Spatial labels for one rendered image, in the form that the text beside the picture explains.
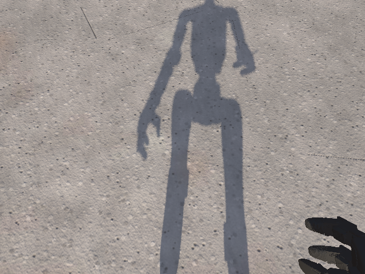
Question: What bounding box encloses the right robot hand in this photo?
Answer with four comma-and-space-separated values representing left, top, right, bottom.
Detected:
298, 216, 365, 274

